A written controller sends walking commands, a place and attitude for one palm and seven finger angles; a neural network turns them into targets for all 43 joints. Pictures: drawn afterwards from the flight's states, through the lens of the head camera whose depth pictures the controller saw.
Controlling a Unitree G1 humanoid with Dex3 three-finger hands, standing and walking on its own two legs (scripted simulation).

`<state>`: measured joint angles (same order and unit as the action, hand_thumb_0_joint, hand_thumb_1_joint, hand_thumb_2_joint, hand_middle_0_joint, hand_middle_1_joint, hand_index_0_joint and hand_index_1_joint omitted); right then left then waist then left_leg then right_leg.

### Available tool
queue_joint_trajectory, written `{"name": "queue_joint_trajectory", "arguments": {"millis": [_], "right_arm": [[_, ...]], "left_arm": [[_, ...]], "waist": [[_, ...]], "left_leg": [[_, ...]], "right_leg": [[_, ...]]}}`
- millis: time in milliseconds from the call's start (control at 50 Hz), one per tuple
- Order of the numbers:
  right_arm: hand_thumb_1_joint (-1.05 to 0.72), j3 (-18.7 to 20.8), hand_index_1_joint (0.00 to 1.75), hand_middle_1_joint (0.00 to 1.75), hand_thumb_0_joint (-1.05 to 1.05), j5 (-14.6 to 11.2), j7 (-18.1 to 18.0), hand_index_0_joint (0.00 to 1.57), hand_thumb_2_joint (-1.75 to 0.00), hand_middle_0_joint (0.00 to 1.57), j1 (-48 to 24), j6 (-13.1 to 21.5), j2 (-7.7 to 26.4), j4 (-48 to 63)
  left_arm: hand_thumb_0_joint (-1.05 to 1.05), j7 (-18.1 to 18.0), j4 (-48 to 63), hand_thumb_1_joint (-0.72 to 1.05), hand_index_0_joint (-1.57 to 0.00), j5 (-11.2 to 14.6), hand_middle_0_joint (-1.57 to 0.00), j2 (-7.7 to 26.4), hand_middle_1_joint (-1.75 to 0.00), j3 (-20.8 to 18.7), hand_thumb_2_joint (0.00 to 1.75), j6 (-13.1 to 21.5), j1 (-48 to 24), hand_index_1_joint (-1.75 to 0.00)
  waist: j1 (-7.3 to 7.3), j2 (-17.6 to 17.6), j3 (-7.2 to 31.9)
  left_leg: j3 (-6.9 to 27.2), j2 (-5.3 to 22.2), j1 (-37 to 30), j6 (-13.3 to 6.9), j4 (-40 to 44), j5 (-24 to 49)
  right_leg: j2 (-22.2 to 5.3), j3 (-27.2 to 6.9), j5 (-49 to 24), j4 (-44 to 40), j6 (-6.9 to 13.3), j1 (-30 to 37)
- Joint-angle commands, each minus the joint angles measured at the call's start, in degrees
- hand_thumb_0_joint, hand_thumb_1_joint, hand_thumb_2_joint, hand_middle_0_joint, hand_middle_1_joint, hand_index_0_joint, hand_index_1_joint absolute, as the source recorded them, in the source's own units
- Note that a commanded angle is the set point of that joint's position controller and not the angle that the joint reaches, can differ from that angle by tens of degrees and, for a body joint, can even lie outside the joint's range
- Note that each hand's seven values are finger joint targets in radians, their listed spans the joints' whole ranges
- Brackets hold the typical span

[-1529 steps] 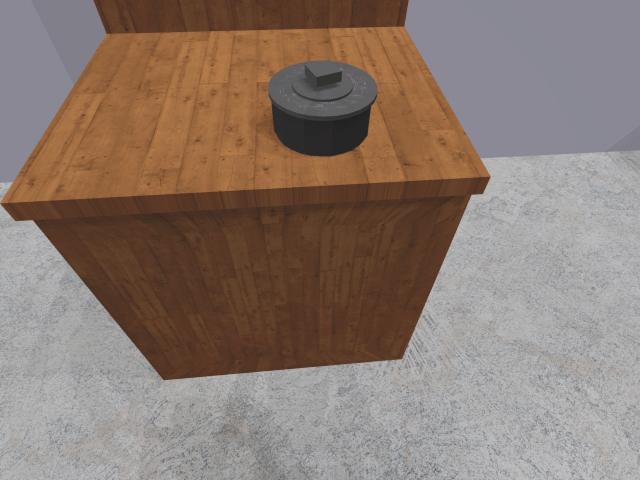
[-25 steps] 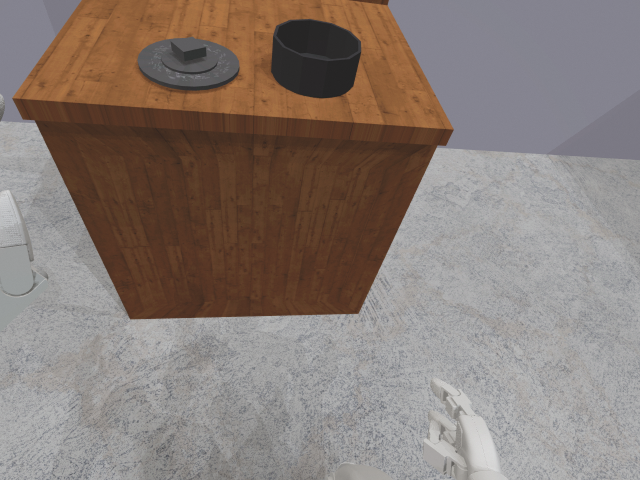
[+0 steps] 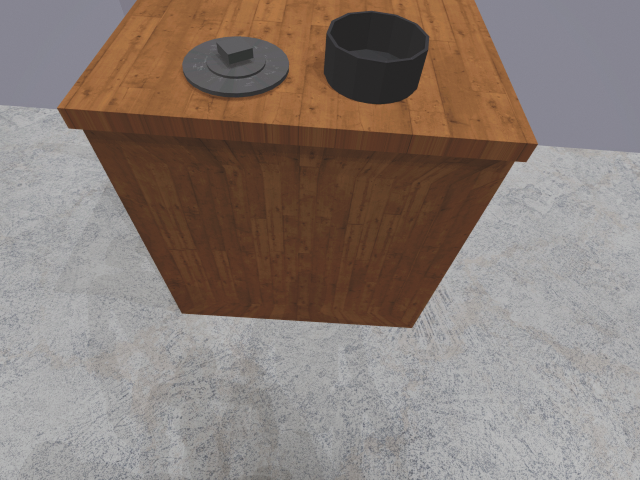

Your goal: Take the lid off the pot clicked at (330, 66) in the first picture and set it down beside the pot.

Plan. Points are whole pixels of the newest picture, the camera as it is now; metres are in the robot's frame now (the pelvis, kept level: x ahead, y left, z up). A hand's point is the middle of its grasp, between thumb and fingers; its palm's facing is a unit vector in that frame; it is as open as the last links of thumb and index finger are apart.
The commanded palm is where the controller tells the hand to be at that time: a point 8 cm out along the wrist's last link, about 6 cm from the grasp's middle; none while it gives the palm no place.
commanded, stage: stop stepping back and stand still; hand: left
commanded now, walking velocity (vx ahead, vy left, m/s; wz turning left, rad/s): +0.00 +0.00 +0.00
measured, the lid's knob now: (234, 50) +0.76 +0.18 +0.11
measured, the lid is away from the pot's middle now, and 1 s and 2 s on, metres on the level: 0.25 0.25 0.25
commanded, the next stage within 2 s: let the arm hang, fingers relaxed in 0.50 s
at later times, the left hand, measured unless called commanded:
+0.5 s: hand out of the picture +0.12 +0.19 -0.15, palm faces -0.01 -0.97 -0.26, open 7.3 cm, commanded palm none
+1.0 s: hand out of the picture +0.06 +0.20 -0.16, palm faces -0.02 -0.98 -0.20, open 7.3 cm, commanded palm none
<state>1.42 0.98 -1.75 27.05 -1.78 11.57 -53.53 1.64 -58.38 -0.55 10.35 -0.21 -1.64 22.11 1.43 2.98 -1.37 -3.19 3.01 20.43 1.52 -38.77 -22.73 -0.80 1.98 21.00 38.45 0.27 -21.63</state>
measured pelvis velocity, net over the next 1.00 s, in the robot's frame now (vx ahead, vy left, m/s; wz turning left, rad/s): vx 0.02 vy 0.02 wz -0.03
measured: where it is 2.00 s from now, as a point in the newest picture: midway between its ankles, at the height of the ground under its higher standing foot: outside the picture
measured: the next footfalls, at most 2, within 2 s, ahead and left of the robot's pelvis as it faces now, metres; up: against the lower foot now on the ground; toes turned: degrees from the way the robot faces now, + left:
none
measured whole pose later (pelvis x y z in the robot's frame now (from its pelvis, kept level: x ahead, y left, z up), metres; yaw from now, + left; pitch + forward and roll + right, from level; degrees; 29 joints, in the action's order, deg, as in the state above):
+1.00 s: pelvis +0.02 +0.02 +0.02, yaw -2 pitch +0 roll -1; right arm 1.7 0.3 -3.0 18.2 -1.7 6.5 -63.1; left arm -2.1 -65.7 -0.2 9.7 -1.5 -0.4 11.0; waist 1.9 -0.2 -2.4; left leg -6.4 3.4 6.1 0.6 -25.7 -19.2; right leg -0.2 0.9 16.7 24.7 -0.5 -7.8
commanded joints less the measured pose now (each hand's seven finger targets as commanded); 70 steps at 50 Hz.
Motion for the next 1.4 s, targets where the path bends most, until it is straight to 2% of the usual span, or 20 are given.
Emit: {"name": "queue_joint_trajectory", "arguments": {"millis": [0,20,60,80,120,160,220,300,360,420,520,540,580,600,720,800,860,1040,1180,1380], "right_arm": [[-0.90,1.1,0.30,0.30,0.00,-1.0,0.1,0.20,-0.90,0.20,1.0,2.6,0.4,2.3],[-0.90,1.2,0.30,0.30,0.00,-0.8,-0.2,0.20,-0.90,0.20,0.8,2.1,0.1,1.0],[-0.90,1.4,0.30,0.30,0.00,-0.9,-0.4,0.20,-0.90,0.20,0.0,1.9,1.1,-0.5],[-0.90,1.5,0.30,0.30,0.00,-1.1,-0.5,0.20,-0.90,0.20,0.1,1.8,1.1,-1.3],[-0.90,1.5,0.30,0.30,0.00,-1.2,-0.7,0.20,-0.90,0.20,-0.2,1.8,1.2,-2.9],[-0.90,1.7,0.30,0.30,0.00,-1.1,-1.1,0.20,-0.90,0.20,-0.3,1.7,1.3,-3.9],[-0.90,1.9,0.30,0.30,0.00,-1.2,-1.2,0.20,-0.90,0.20,-2.7,1.2,0.6,-4.8],[-0.90,2.2,0.30,0.30,0.00,-1.1,-1.5,0.20,-0.90,0.20,-5.5,0.3,0.8,-5.2],[-0.90,2.7,0.30,0.30,0.00,-0.9,-1.6,0.20,-0.90,0.20,-6.1,0.1,2.2,-4.4],[-0.90,3.1,0.30,0.30,0.00,-0.7,-1.5,0.20,-0.90,0.20,-6.8,-0.2,2.9,-3.9],[-0.90,2.7,0.30,0.30,0.00,-0.5,-0.9,0.20,-0.90,0.20,-8.1,0.1,2.5,-3.7],[-0.90,2.5,0.30,0.30,0.00,-0.3,-0.9,0.20,-0.90,0.20,-7.8,0.4,2.5,-3.8],[-0.90,2.5,0.30,0.30,0.00,-0.2,-1.5,0.20,-0.90,0.20,-6.5,0.7,2.8,-3.9],[-0.90,2.8,0.30,0.30,0.00,-0.4,-1.6,0.20,-0.90,0.20,-5.8,0.5,2.9,-4.3],[-0.90,2.1,0.30,0.30,0.00,-0.5,-1.4,0.20,-0.90,0.20,-6.2,0.6,2.1,-5.7],[-0.90,2.0,0.30,0.30,0.00,-0.6,-1.7,0.20,-0.90,0.20,-4.9,0.9,2.0,-6.7],[-0.90,1.8,0.30,0.30,0.00,-0.5,-1.6,0.20,-0.90,0.20,-4.4,0.9,1.6,-7.5],[-0.90,1.3,0.30,0.30,0.00,-0.4,-1.0,0.20,-0.90,0.20,-3.9,1.1,0.4,-8.9],[-0.90,1.2,0.30,0.30,0.00,-0.6,-1.0,0.20,-0.90,0.20,-3.1,1.4,-0.1,-9.5],[-0.90,1.1,0.30,0.30,0.00,-0.5,-0.9,0.20,-0.90,0.20,-2.8,1.3,-1.0,-10.0]], "left_arm": [[0.00,-2.4,0.2,0.90,-0.20,0.3,-0.20,7.9,-0.30,-1.5,0.90,3.9,-0.7,-0.30],[0.00,-2.8,-1.3,0.90,-0.20,0.3,-0.20,7.1,-0.30,-1.8,0.90,4.2,-1.0,-0.30],[0.00,-3.6,-3.7,0.90,-0.20,0.4,-0.20,5.3,-0.30,-1.4,0.90,4.0,-0.3,-0.30],[0.00,-4.0,-4.4,0.90,-0.20,0.4,-0.20,4.8,-0.30,-1.3,0.90,3.8,-0.4,-0.30],[0.00,-4.5,-5.1,0.90,-0.20,0.5,-0.20,4.1,-0.30,-1.4,0.90,3.4,-0.1,-0.30],[0.00,-4.7,-5.6,0.90,-0.20,0.5,-0.20,3.9,-0.30,-1.6,0.90,3.2,-0.2,-0.30],[0.00,-4.9,-5.8,0.90,-0.20,0.3,-0.20,3.7,-0.30,-1.8,0.90,2.7,-2.2,-0.30],[0.00,-5.2,-5.5,0.90,-0.20,0.1,-0.20,4.1,-0.30,-1.9,0.90,2.1,-4.7,-0.30],[0.00,-5.4,-4.4,0.90,-0.20,0.1,-0.20,6.0,-0.30,-2.6,0.90,2.1,-5.3,-0.30],[0.00,-5.3,-2.9,0.90,-0.20,0.1,-0.20,6.8,-0.30,-2.9,0.90,1.7,-7.3,-0.30],[0.00,-4.6,-1.9,0.90,-0.20,0.0,-0.20,6.3,-0.30,-2.5,0.90,1.4,-10.5,-0.30],[0.00,-4.4,-2.0,0.90,-0.20,0.0,-0.20,6.0,-0.30,-2.5,0.90,1.6,-10.4,-0.30],[0.00,-4.6,-2.1,0.90,-0.20,0.1,-0.20,5.8,-0.30,-2.6,0.90,2.1,-8.8,-0.30],[0.00,-4.8,-2.1,0.90,-0.20,0.1,-0.20,6.3,-0.30,-2.9,0.90,2.0,-9.2,-0.30],[0.00,-4.4,-3.0,0.90,-0.20,0.3,-0.20,5.3,-0.30,-2.4,0.90,1.9,-9.7,-0.30],[0.00,-4.5,-4.0,0.90,-0.20,0.3,-0.20,4.9,-0.30,-2.4,0.90,2.0,-8.7,-0.30],[0.00,-4.3,-4.7,0.90,-0.20,0.5,-0.20,4.4,-0.30,-2.2,0.90,1.9,-8.7,-0.30],[0.00,-3.9,-6.9,0.90,-0.20,0.3,-0.20,3.1,-0.30,-1.5,0.90,1.8,-7.8,-0.30],[0.00,-3.9,-8.1,0.90,-0.20,0.3,-0.20,2.3,-0.30,-1.2,0.90,2.2,-5.9,-0.30],[0.00,-4.1,-9.1,0.90,-0.20,0.2,-0.20,0.8,-0.30,-1.1,0.90,2.3,-3.6,-0.30]], "waist": [[1.77,-1.4,6.2],[1.69,4.0,6.3],[1.08,6.4,5.3],[1.15,5.9,5.2],[0.91,0.3,5.2],[0.81,-1.7,5.7],[0.58,-3.8,3.0],[0.40,-1.6,0.6],[0.28,-2.1,4.4],[0.28,-3.0,5.1],[0.23,-4.3,1.6],[0.17,-3.5,2.1],[0.38,-3.3,6.6],[0.60,-3.5,7.6],[0.29,-4.4,2.3],[0.44,-5.2,3.4],[0.33,-6.4,2.1],[0.04,-4.2,-4.2],[0.16,-3.6,-2.0],[0.21,-3.9,-3.6]], "left_leg": [[-0.2,-1.4,-0.9,-2.0,1.6,3.8],[0.3,-0.6,-0.6,-1.5,1.1,4.6],[0.5,0.0,-1.6,-1.7,3.7,8.9],[0.3,0.5,-3.4,-1.9,5.6,13.7],[-0.2,1.9,-9.1,-2.4,6.9,28.1],[-0.7,2.9,-13.1,-2.7,5.9,35.5],[-0.5,3.8,-14.1,-2.7,7.4,36.2],[-0.4,4.1,-13.3,-2.4,9.3,36.5],[-1.1,4.1,-14.5,-2.2,7.7,40.6],[-0.8,4.8,-15.4,-2.3,8.2,40.0],[0.9,5.4,-13.3,-2.9,13.5,24.9],[0.8,5.3,-13.7,-3.0,13.2,26.9],[-0.4,5.1,-17.5,-2.7,10.1,40.8],[-0.7,5.2,-18.0,-2.3,9.5,42.1],[-0.1,5.3,-16.6,-2.6,13.0,33.9],[-0.4,5.2,-18.3,-2.6,12.7,38.0],[-0.2,5.3,-17.1,-2.9,14.4,32.1],[1.2,5.0,-12.3,-3.5,18.7,15.7],[1.4,4.9,-13.3,-3.8,18.4,15.9],[1.4,4.8,-12.1,-3.7,18.4,13.3]], "right_leg": [[-12.0,-16.2,-31.6,-13.8,5.9,13.2],[-11.0,-15.6,-39.4,-13.0,6.0,15.5],[-9.3,-10.7,-53.9,-10.9,4.8,18.7],[-8.1,-8.1,-55.6,-10.2,3.7,19.0],[-6.2,-5.2,-54.1,-8.4,2.0,16.9],[-5.3,-3.5,-51.1,-8.5,1.5,15.6],[-5.1,-3.2,-45.2,-10.0,1.4,13.2],[-5.5,-3.3,-48.3,-10.3,0.9,12.9],[-6.1,-3.8,-54.6,-8.3,1.0,15.0],[-6.0,-3.6,-48.8,-8.1,1.5,13.6],[-4.6,-4.3,-28.3,-13.2,1.1,10.6],[-4.7,-4.3,-30.3,-13.3,1.2,11.4],[-4.8,-3.8,-44.4,-10.4,1.6,14.6],[-4.7,-3.1,-44.8,-9.4,1.7,15.1],[-4.5,-2.7,-35.0,-13.2,1.3,13.3],[-4.3,-2.4,-37.2,-12.6,1.4,14.3],[-4.1,-2.3,-30.7,-14.4,1.3,13.9],[-3.5,-3.3,-16.4,-18.1,0.8,10.7],[-3.8,-3.6,-16.4,-18.1,0.7,10.3],[-3.6,-4.3,-14.5,-18.1,0.8,8.1]]}}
